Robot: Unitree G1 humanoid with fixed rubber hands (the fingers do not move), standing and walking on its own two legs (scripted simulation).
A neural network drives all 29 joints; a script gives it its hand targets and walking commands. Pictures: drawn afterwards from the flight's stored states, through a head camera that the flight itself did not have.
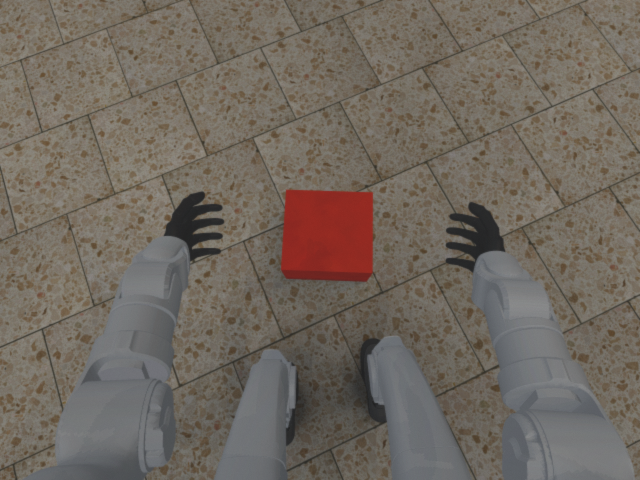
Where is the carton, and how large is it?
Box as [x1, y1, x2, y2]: [281, 190, 372, 281]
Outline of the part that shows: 286,190 281,270 286,278 366,281 372,272 372,192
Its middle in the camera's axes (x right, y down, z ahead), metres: +0.03 -0.01 +1.04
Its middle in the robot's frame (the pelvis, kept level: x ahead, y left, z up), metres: +0.53 -0.01 -0.61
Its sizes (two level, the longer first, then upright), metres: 0.226 0.212 0.142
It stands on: the floor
